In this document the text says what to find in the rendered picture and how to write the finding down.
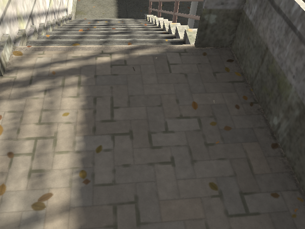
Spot stairs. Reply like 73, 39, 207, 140
26, 18, 185, 46

